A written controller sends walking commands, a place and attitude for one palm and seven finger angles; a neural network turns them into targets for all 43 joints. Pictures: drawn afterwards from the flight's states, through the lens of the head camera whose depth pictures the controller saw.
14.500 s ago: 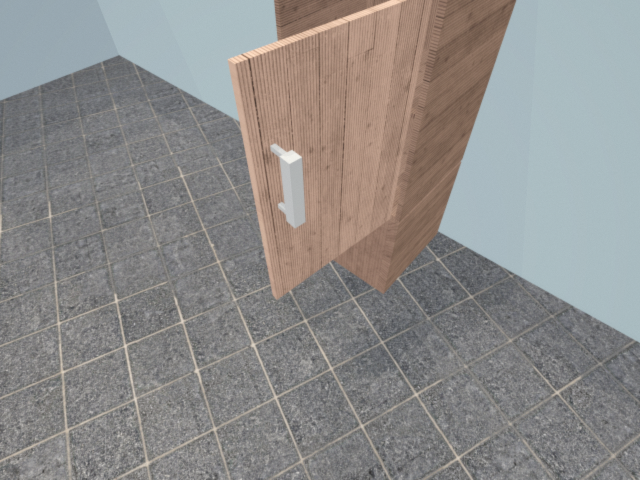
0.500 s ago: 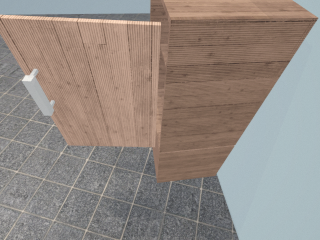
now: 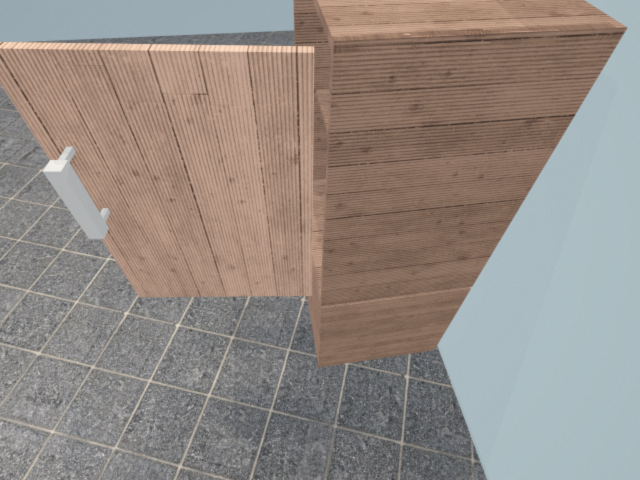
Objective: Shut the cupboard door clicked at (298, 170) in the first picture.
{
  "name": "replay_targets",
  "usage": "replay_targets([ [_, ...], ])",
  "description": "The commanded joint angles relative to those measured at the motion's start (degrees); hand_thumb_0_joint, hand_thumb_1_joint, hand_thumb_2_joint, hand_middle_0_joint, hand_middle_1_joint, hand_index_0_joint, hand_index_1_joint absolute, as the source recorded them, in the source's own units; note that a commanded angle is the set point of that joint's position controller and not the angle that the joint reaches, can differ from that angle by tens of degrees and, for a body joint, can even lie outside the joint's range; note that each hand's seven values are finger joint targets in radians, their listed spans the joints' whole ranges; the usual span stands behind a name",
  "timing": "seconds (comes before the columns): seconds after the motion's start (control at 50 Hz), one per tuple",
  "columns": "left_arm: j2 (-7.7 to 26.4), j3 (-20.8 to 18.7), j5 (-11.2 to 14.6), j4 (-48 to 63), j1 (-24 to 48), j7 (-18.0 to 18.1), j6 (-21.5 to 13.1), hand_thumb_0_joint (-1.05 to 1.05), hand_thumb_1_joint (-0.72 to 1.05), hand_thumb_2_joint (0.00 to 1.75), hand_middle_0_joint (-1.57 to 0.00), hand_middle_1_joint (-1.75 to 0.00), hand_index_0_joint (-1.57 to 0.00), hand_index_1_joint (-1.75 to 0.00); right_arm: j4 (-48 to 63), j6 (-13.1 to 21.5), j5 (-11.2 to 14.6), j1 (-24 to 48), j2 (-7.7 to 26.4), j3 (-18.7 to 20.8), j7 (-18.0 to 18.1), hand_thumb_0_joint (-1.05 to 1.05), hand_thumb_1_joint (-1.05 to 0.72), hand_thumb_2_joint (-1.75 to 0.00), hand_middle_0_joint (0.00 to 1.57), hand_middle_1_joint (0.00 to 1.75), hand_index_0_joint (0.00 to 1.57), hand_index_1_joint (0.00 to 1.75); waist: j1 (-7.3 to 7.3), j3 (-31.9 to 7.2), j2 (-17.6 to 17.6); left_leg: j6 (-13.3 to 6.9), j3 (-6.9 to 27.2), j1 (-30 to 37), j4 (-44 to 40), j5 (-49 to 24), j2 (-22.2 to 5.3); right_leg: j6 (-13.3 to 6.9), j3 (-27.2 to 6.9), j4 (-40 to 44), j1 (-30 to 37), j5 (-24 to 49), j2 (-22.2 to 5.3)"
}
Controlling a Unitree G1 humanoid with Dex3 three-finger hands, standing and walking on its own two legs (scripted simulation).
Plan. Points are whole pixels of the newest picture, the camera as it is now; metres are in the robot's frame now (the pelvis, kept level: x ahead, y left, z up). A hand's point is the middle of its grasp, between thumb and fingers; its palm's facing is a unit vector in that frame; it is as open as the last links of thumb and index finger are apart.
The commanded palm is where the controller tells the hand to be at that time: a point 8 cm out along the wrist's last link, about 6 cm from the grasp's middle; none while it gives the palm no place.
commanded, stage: look again from close up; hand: left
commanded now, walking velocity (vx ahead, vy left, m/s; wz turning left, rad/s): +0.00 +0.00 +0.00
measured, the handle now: (84, 193) +0.52 +0.42 +0.02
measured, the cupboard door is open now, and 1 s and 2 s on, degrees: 82 82 82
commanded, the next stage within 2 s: shuffle to correct the standing spot in 0.34 s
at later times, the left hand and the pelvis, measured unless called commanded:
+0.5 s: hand out of the picture -0.06 +0.22 -0.18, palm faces +0.03 -0.98 -0.17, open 7.4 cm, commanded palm none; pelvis -0.05 +0.04 +0.00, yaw +1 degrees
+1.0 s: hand out of the picture +0.04 +0.27 -0.17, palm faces +0.05 -0.98 -0.17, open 7.3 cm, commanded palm none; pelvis +0.01 +0.09 +0.00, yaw +2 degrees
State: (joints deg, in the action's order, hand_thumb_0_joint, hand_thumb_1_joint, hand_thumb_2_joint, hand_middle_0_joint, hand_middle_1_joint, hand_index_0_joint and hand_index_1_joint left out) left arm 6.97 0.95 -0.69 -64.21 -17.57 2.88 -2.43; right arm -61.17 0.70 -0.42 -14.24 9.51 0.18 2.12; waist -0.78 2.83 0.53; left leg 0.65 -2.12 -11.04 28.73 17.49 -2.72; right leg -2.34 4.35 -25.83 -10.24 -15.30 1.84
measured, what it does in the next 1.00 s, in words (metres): lifts its right foot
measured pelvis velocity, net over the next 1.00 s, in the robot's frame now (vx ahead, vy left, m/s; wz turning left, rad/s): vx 0.01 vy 0.09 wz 0.03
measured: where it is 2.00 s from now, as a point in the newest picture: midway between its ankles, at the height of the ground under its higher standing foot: outside the picture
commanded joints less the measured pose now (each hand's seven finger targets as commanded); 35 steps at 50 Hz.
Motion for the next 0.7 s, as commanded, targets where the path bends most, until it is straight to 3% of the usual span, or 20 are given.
replay_targets([
  [0.0, 6.8, -1.4, 0.0, 2.9, -4.5, 0.5, -0.2, 0.00, 0.90, 0.90, -0.20, -0.30, -0.20, -0.30, 2.4, 1.0, -0.1, -5.9, 4.0, 0.9, 0.3, 0.00, -0.90, -0.90, 0.20, 0.30, 0.20, 0.30, -0.01, -5.8, -3.9, -1.6, 2.3, 0.8, -0.5, -18.7, -2.9, -0.8, -6.2, -1.5, 4.1, 34.5, -9.9],
  [0.08, 6.7, -1.2, -0.2, 3.5, -3.2, 0.0, 0.8, 0.00, 0.90, 0.90, -0.20, -0.30, -0.20, -0.30, 2.9, 0.5, -0.3, -4.1, 4.0, 0.7, 0.0, 0.00, -0.90, -0.90, 0.20, 0.30, 0.20, 0.30, 0.54, 2.7, 1.0, -2.2, 4.1, -2.8, -4.7, -12.3, -3.3, -0.6, -6.6, 1.8, -2.0, 12.2, -8.2],
  [0.14, 7.0, -1.1, -0.2, 4.1, -3.0, -0.4, 1.3, 0.00, 0.90, 0.90, -0.20, -0.30, -0.20, -0.30, 3.7, 0.4, -0.4, -3.6, 4.8, 0.7, -0.4, 0.00, -0.90, -0.90, 0.20, 0.30, 0.20, 0.30, 0.75, 5.0, 0.3, -2.6, 5.6, -6.1, -7.5, -3.2, -2.6, -0.2, -7.2, 3.9, -3.7, -0.4, -7.3],
  [0.24, 7.3, -1.3, -0.4, 5.3, -3.2, -0.7, 1.8, 0.00, 0.90, 0.90, -0.20, -0.30, -0.20, -0.30, 4.2, 0.5, -0.7, -3.9, 6.1, 0.8, -0.6, 0.00, -0.90, -0.90, 0.20, 0.30, 0.20, 0.30, 1.06, 4.2, 0.8, -3.2, 8.1, -9.2, -11.6, 6.2, -2.9, 0.3, -6.0, 3.1, -2.2, -2.7, -6.8],
  [0.34, 6.8, -1.3, -0.5, 5.6, -4.0, -0.9, 2.1, 0.00, 0.90, 0.90, -0.20, -0.30, -0.20, -0.30, 4.3, 0.5, -0.7, -3.9, 7.0, 1.0, -0.7, 0.00, -0.90, -0.90, 0.20, 0.30, 0.20, 0.30, 1.50, 3.5, 2.2, -3.6, 10.3, -11.7, -14.9, 10.8, -3.7, 0.8, -4.3, 1.3, -0.2, -1.0, -6.3],
  [0.42, 6.4, -1.2, -0.5, 5.2, -5.1, -1.0, 2.0, 0.00, 0.90, 0.90, -0.20, -0.30, -0.20, -0.30, 3.7, 0.6, -0.5, -4.5, 6.8, 0.9, -0.8, 0.00, -0.90, -0.90, 0.20, 0.30, 0.20, 0.30, 1.69, 2.8, 1.2, -3.8, 10.5, -11.6, -15.3, 10.9, -3.8, 1.0, -4.0, 1.4, 0.2, -0.3, -6.5],
  [0.48, 6.7, -1.6, -0.9, 5.1, -5.9, -1.0, 2.0, 0.00, 0.90, 0.90, -0.20, -0.30, -0.20, -0.30, 3.0, -0.1, -0.6, -5.7, 6.7, 0.9, -1.0, 0.00, -0.90, -0.90, 0.20, 0.30, 0.20, 0.30, 1.66, 1.6, 1.4, -4.1, 9.0, -10.6, -13.7, 14.1, -2.6, 0.5, -3.8, 1.3, -0.2, -6.7, -7.0],
  [0.5, 6.9, -1.8, -1.0, 5.2, -6.4, -1.0, 2.0, 0.00, 0.90, 0.90, -0.20, -0.30, -0.20, -0.30, 3.1, -0.4, -0.7, -5.6, 6.9, 0.9, -1.1, 0.00, -0.90, -0.90, 0.20, 0.30, 0.20, 0.30, 1.95, 2.4, 1.0, -4.2, 8.5, -11.8, -12.5, 15.9, -2.1, 0.3, -4.6, 1.8, -0.7, -9.8, -7.3],
  [0.54, 7.9, -2.4, -1.0, 5.2, -7.7, -1.0, 2.0, 0.00, 0.90, 0.90, -0.20, -0.30, -0.20, -0.30, 3.5, -0.9, -0.9, -5.7, 6.1, 1.0, -1.4, 0.00, -0.90, -0.90, 0.20, 0.30, 0.20, 0.30, 2.31, 4.2, -3.2, -3.8, 6.1, -14.3, -7.4, 15.8, 0.3, -1.1, -8.9, 5.2, -2.2, -17.2, -10.0],
  [0.58, 10.5, -3.6, -0.7, 5.1, -8.6, -0.7, 1.8, 0.00, 0.90, 0.90, -0.20, -0.30, -0.20, -0.30, 3.7, -1.3, -1.0, -6.3, 4.7, 0.9, -1.6, 0.00, -0.90, -0.90, 0.20, 0.30, 0.20, 0.30, 2.39, 4.7, -10.7, -2.4, 0.6, -15.7, 3.1, 8.9, 3.6, -4.3, -17.3, 11.7, -2.2, -24.1, -16.5],
  [0.6, 11.1, -4.2, -0.5, 5.7, -8.2, -0.4, 1.8, 0.00, 0.90, 0.90, -0.20, -0.30, -0.20, -0.30, 3.8, -1.3, -1.1, -6.6, 3.9, 1.1, -1.6, 0.00, -0.90, -0.90, 0.20, 0.30, 0.20, 0.30, 2.05, 4.3, -12.4, -2.2, -0.5, -13.8, 9.3, 5.9, 3.5, -6.0, -20.9, 14.7, -4.6, -25.3, -20.0],
  [0.62, 11.7, -4.6, -0.5, 6.4, -6.6, -0.2, 1.7, 0.00, 0.90, 0.90, -0.20, -0.30, -0.20, -0.30, 3.7, -1.2, -1.1, -7.5, 3.4, 1.2, -1.8, 0.00, -0.90, -0.90, 0.20, 0.30, 0.20, 0.30, 1.31, 3.8, -12.3, -2.2, -0.1, -11.8, 11.0, 4.6, 2.7, -6.8, -21.4, 15.4, -7.2, -24.6, -21.5],
  [0.64, 11.9, -4.7, -0.6, 7.1, -5.0, -0.2, 1.7, 0.00, 0.90, 0.90, -0.20, -0.30, -0.20, -0.30, 3.4, -1.1, -1.0, -8.6, 2.9, 1.2, -1.9, 0.00, -0.90, -0.90, 0.20, 0.30, 0.20, 0.30, 0.38, 3.9, -10.7, -2.3, 0.0, -8.2, 8.5, 4.3, 2.3, -6.4, -19.1, 14.4, -10.3, -23.7, -20.9],
  [0.66, 11.6, -4.8, -0.8, 7.6, -3.5, -0.4, 1.8, 0.00, 0.90, 0.90, -0.20, -0.30, -0.20, -0.30, 2.9, -0.9, -0.9, -10.6, 2.3, 1.1, -2.1, 0.00, -0.90, -0.90, 0.20, 0.30, 0.20, 0.30, -0.68, 3.5, -9.5, -2.3, -0.3, -3.4, 3.5, 4.0, 2.6, -5.1, -15.0, 11.8, -13.6, -22.5, -18.8],
  [0.68, 10.8, -4.8, -1.0, 8.1, -2.2, -0.5, 2.1, 0.00, 0.90, 0.90, -0.20, -0.30, -0.20, -0.30, 2.3, -0.7, -0.8, -13.1, 2.8, 1.2, -2.1, 0.00, -0.90, -0.90, 0.20, 0.30, 0.20, 0.30, -1.80, 3.5, -5.4, -2.3, 0.1, 0.8, -0.9, 4.8, 2.8, -3.6, -10.2, 6.7, -16.3, -21.1, -15.3],
])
